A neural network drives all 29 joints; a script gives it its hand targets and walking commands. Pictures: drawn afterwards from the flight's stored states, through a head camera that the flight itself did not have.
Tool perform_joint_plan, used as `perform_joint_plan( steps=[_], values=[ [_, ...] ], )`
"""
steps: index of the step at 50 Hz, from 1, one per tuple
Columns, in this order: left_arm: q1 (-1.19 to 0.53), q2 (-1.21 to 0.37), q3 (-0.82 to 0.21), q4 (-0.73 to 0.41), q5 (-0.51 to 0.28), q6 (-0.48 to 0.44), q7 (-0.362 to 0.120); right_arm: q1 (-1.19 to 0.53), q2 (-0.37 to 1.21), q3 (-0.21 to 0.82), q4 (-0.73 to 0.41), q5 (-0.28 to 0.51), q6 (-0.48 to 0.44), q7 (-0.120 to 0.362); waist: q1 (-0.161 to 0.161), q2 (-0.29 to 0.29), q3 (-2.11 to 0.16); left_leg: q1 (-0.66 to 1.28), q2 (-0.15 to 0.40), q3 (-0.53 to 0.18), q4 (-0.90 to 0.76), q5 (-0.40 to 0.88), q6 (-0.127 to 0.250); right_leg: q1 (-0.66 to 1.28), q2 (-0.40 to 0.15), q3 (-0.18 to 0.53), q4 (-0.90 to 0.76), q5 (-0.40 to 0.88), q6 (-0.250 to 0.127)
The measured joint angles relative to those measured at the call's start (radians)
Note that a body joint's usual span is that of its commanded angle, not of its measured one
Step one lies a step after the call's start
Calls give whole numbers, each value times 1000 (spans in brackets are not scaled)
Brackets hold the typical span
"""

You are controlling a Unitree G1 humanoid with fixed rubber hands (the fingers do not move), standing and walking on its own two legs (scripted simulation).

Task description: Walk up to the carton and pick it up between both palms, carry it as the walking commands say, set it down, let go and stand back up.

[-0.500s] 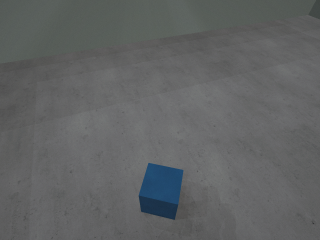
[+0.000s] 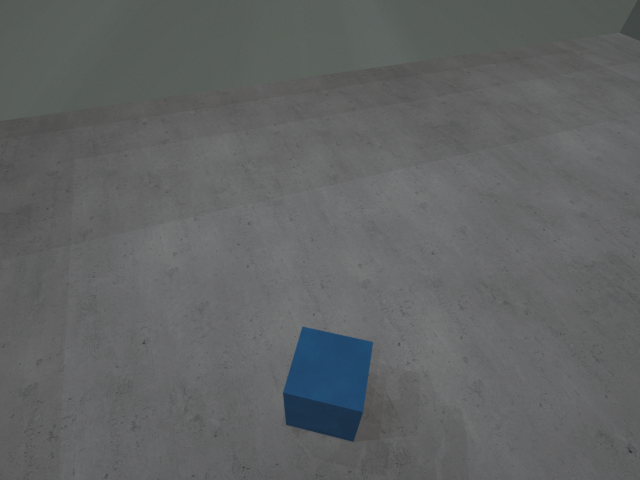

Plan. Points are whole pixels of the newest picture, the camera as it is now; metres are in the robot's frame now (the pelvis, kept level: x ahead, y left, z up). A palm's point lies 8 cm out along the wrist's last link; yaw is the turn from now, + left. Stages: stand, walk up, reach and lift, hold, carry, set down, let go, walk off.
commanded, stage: walk up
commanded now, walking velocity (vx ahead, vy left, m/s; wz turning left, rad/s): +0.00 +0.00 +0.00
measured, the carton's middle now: (328, 384) +0.52 -0.03 -0.65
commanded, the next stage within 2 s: stand in 1.36 s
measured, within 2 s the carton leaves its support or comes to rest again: neither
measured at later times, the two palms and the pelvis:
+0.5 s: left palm out of the picture +0.15 +0.21 -0.13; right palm out of the picture +0.04 -0.24 -0.16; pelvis +0.10 -0.02 +0.00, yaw -6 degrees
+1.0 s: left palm (103, 458) +0.20 +0.32 -0.15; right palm out of the picture +0.16 -0.20 -0.12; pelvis +0.12 +0.06 +0.00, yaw -9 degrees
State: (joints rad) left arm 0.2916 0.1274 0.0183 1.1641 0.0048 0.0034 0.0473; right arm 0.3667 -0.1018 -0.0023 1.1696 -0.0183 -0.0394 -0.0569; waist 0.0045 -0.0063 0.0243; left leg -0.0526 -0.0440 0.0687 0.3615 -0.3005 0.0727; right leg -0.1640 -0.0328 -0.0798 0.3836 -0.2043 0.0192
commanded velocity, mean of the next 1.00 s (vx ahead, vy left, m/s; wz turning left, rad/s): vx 0.05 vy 0.09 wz -0.11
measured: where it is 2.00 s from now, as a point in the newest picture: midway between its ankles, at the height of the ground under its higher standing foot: outside the picture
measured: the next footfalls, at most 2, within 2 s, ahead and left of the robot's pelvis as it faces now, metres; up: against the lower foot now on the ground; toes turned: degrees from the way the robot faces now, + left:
right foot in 0.34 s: +0.15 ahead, -0.12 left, +0.00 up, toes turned -17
left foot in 0.76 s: +0.19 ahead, +0.17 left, +0.00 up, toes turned -22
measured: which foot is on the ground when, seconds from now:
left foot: down 0.00-0.34, up 0.36-0.74, down 0.76-1.00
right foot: down 0.00-0.10, up 0.12-0.32, down 0.34-0.76, up 0.78-1.00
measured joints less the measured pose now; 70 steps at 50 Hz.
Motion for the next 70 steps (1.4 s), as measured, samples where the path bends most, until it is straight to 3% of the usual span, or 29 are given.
perform_joint_plan(
  steps=[2,6,9,11,16,18,20,22,26,28,32,37,39,42,45,47,53,57,61,65,70],
  values=[
    [5,1,4,-6,7,0,1,0,-2,0,-2,-2,0,-1,-1,-2,0,-2,-3,3,4,-2,2,-7,-4,2,11,-4,2],
    [66,3,27,-30,20,17,-13,13,-49,-18,-24,-20,20,11,-3,8,-30,-13,-2,76,47,-95,8,-108,-18,37,215,-205,-28],
    [71,10,38,-28,26,15,-21,36,-76,-25,-19,-18,16,5,-18,26,-36,20,-4,121,11,-45,14,-212,-39,8,466,-272,-21],
    [51,16,44,-39,29,11,-26,63,-81,-25,-13,-18,8,3,-28,36,-32,49,-4,136,-10,-65,8,-256,-47,-11,531,-293,-23],
    [-53,32,49,-105,32,-10,-36,134,-65,-25,7,-14,-1,5,-42,58,5,91,18,151,24,-134,-22,-259,-29,-56,366,-191,-30],
    [-89,43,48,-134,38,-34,-26,159,-50,-22,-1,-9,2,14,-35,56,21,27,40,141,209,-195,-30,-216,-31,-90,269,-53,-51],
    [-96,39,44,-150,46,-47,-15,136,-52,-27,-30,-4,13,23,-28,65,40,-109,53,73,518,-201,-52,-196,-30,-109,286,-75,-72],
    [-74,29,40,-145,42,-48,-7,80,-65,-37,-59,2,25,20,-21,63,49,-220,62,39,709,-181,-76,-145,-27,-107,228,-86,-74],
    [-27,15,18,-133,22,-47,-2,-47,-87,-55,-131,9,61,32,-9,37,62,-395,96,0,799,-75,-105,-80,-48,-85,103,-28,-49],
    [-9,12,9,-137,19,-48,-7,-100,-97,-58,-162,9,75,42,-5,27,66,-446,110,-21,761,-9,-106,-72,-64,-73,82,-19,-42],
    [-1,14,6,-138,25,-34,-21,-163,-98,-51,-195,16,83,50,0,21,56,-420,138,-40,501,41,-103,-57,-73,-70,73,-24,-21],
    [-21,52,17,-139,19,-3,-24,-174,-95,-55,-208,13,71,40,19,11,26,-288,131,10,217,91,-110,-73,-88,-69,150,-77,25],
    [-33,82,25,-143,16,15,-20,-172,-90,-56,-206,5,51,35,17,-9,18,-282,124,20,204,102,-92,-117,-89,-42,249,-179,29],
    [-66,111,37,-163,14,46,-10,-177,-84,-46,-212,-5,37,26,9,-15,28,-295,133,18,214,67,-70,-220,-23,30,513,-359,24],
    [-90,126,56,-179,19,58,-16,-193,-89,-40,-223,-2,37,16,2,-14,42,-288,146,28,173,100,-63,-289,21,60,706,-333,36],
    [-94,134,65,-179,21,61,-24,-200,-96,-39,-232,-3,36,16,-2,-16,43,-283,149,39,153,116,-58,-295,31,65,744,-291,39],
    [-74,114,56,-167,16,61,-41,-194,-116,-42,-230,-13,46,27,-18,0,18,-267,145,71,117,140,-58,-139,20,48,426,-276,14],
    [-55,94,36,-151,14,25,-34,-180,-123,-38,-189,2,55,35,-20,5,3,-283,136,88,128,148,-74,0,19,41,96,-137,-14],
    [-33,49,3,-113,19,-2,-31,-141,-119,-28,-143,12,69,47,-15,36,5,-257,117,34,141,44,-85,43,28,35,35,-79,-32],
    [-21,19,-17,-93,15,-17,-25,-106,-109,-14,-108,15,57,51,-19,58,9,-183,118,-4,74,124,-89,82,47,24,-19,-57,-34],
    [-23,20,-17,-78,7,-23,-18,-89,-76,-5,-76,12,41,43,-19,26,17,-143,105,1,19,150,-96,105,36,25,-40,-50,-31]
  ],
)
